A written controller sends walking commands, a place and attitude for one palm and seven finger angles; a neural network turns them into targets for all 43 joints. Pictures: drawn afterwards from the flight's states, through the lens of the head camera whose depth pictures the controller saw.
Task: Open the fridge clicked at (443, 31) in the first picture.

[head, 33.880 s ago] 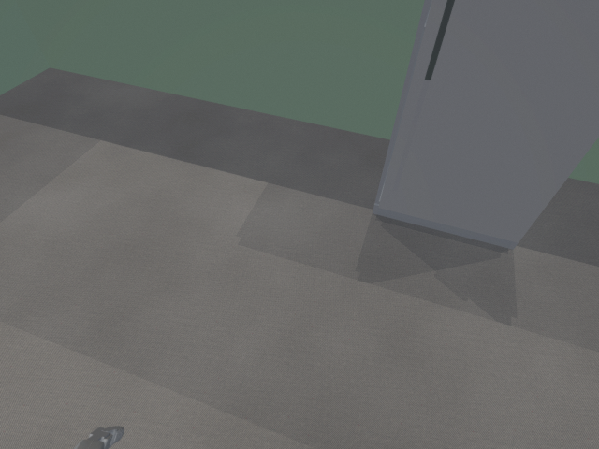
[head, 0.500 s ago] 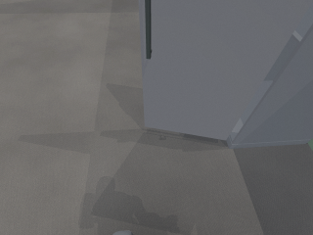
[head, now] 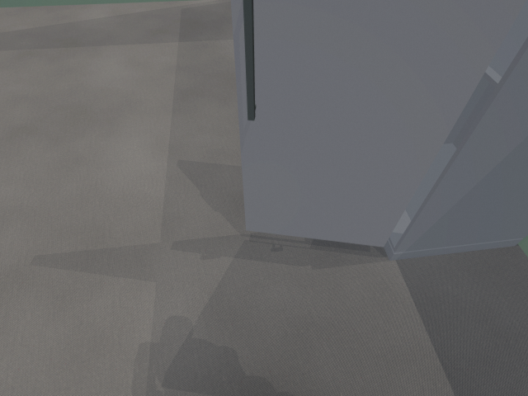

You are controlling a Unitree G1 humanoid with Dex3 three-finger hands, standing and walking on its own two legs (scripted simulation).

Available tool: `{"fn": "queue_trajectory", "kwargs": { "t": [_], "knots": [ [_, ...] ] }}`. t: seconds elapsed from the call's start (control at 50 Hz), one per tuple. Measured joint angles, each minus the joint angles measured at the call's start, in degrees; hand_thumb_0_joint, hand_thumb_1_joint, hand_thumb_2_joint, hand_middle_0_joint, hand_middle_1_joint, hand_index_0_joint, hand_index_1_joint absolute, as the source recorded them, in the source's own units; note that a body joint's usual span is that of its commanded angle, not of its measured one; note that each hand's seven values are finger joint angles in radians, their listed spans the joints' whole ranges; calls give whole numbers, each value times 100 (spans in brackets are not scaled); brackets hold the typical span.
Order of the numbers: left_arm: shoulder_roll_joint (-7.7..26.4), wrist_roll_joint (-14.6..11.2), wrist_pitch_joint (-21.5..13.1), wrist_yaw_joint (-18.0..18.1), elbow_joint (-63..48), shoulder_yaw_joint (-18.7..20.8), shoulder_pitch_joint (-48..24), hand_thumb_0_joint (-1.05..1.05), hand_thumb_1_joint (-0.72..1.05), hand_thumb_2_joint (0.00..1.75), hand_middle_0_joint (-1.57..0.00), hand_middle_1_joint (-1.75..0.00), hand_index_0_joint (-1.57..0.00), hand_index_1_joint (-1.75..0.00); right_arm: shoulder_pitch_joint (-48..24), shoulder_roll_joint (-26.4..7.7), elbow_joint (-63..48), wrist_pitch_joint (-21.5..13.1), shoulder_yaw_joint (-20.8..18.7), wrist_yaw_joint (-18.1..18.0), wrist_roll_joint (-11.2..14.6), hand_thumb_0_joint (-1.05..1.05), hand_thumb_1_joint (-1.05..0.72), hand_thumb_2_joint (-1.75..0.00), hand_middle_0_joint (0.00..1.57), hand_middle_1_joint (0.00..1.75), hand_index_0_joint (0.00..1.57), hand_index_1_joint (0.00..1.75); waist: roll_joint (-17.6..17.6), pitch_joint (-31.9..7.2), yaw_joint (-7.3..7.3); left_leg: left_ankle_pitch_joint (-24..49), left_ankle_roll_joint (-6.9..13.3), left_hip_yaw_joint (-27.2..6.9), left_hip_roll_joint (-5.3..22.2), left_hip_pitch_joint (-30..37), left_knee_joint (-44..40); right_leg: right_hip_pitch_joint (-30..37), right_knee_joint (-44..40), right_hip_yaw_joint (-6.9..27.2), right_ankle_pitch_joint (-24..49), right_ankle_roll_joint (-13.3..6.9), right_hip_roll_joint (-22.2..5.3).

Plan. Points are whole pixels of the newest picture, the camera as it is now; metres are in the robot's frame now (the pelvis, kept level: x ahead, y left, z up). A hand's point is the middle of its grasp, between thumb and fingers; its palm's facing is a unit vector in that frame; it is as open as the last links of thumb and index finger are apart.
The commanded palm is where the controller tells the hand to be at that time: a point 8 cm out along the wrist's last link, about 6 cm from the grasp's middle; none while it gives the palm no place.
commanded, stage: let the arm hang, fingers relaxed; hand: left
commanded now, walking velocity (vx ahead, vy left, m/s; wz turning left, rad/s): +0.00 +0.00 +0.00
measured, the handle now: (251, 55) +0.80 +0.07 +0.11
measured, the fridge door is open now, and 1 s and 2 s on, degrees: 75 75 75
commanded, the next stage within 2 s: look to check the result in 0.24 s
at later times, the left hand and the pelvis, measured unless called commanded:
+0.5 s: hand out of the picture +0.03 +0.18 -0.18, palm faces -0.02 -0.98 -0.20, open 7.4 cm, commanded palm none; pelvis +0.02 +0.00 +0.00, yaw -1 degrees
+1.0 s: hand out of the picture +0.04 +0.17 -0.18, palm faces -0.02 -0.98 -0.20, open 7.4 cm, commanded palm none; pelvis +0.02 +0.00 +0.00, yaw -1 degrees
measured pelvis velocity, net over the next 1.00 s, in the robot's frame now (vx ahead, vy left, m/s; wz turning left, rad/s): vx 0.02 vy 0.00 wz -0.01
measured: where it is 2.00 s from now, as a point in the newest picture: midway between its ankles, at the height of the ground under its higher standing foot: outside the picture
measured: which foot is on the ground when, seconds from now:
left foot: down 0.00-1.00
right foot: down 0.00-1.00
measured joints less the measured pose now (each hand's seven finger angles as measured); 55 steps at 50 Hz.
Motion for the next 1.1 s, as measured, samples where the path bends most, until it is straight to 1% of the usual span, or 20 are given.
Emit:
{"fn": "queue_trajectory", "kwargs": {
  "t": [0.1, 0.54, 0.78, 1.1],
  "knots": [
    [-106, 10, -12, 21, 32, -19, -3, 1, 91, 90, -20, -29, -20, -30, -82, -9, 23, -13, -15, -11, -1, 1, -92, -90, 20, 30, 20, 30, -29, -29, -2, -43, 21, 37, -19, 65, -15, 53, -14, 39, -30, 26, -19],
    [-117, 1, -14, 36, 175, -18, 223, 1, 91, 90, -20, -29, -20, -30, -30, 30, 128, -28, -14, -39, 20, 0, -91, -90, 20, 30, 19, 30, -60, 55, 17, -144, 23, 67, -19, 197, -52, 192, -90, 72, -98, 30, -20],
    [-166, 0, -26, 43, 157, -26, 189, 1, 91, 90, -20, -29, -20, -30, -19, 51, 143, -33, -16, -49, 18, 0, -91, -90, 20, 30, 19, 30, -63, 51, 3, -169, 0, 72, 7, 229, -52, 225, -104, 78, -111, 9, 5],
    [-142, -5, -32, 42, 130, -14, 152, 1, 91, 90, -20, -29, -20, -30, -4, 36, 144, -38, -18, -56, 14, 0, -91, -90, 20, 30, 19, 30, -53, 56, -3, -175, -37, 65, 34, 261, -76, 249, -114, 73, -124, -25, 33]
  ]
}}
